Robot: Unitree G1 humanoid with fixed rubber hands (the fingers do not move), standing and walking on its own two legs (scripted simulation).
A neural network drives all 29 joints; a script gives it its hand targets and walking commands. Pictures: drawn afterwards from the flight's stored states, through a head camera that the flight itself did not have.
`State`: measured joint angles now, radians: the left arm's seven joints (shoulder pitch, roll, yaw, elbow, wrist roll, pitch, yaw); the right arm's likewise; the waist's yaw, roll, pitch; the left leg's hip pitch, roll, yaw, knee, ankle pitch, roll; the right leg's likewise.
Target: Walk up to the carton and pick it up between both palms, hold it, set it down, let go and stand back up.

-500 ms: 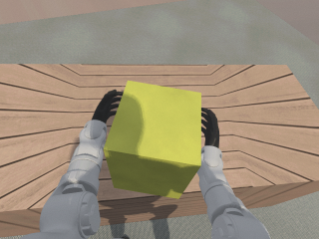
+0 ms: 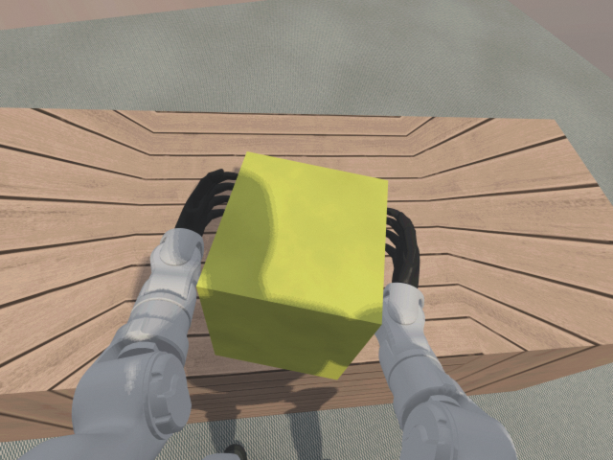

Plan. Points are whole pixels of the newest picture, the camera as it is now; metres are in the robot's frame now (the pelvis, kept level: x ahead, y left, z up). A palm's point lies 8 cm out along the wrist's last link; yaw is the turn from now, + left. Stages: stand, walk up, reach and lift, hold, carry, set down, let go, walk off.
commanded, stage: set down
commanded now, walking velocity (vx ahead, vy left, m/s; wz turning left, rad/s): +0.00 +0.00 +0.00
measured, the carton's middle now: (295, 274) +0.36 +0.03 -0.04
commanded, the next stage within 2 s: none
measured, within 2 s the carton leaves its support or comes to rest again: neither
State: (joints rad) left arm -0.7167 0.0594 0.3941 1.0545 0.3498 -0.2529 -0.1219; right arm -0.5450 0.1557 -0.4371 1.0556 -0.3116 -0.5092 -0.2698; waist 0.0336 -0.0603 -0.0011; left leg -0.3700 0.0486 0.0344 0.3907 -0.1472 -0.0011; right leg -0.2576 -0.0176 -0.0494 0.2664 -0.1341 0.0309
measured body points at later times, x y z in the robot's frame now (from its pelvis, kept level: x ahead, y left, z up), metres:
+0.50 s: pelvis -0.02 +0.01 +0.00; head +0.06 +0.05 +0.44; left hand +0.40 +0.18 +0.02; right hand +0.36 -0.12 +0.01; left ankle +0.02 +0.11 -0.75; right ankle -0.01 -0.14 -0.75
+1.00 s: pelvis -0.02 +0.00 -0.01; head +0.05 +0.05 +0.43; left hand +0.40 +0.18 +0.01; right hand +0.36 -0.12 +0.01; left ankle +0.02 +0.11 -0.75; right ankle -0.01 -0.14 -0.75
